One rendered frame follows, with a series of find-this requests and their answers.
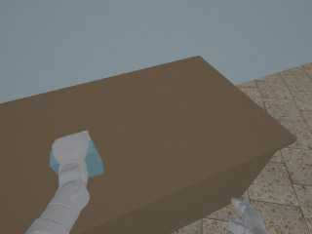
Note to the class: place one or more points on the robot left hand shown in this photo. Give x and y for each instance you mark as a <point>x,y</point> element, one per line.
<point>75,146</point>

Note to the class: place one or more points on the left robot forearm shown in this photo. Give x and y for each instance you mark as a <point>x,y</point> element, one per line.
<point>71,197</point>

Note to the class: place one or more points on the sponge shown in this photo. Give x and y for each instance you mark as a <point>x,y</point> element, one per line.
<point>93,161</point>

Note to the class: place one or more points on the robot right hand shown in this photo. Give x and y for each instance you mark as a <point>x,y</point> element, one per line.
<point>251,219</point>

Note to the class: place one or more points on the table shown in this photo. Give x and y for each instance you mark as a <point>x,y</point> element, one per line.
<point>177,142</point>

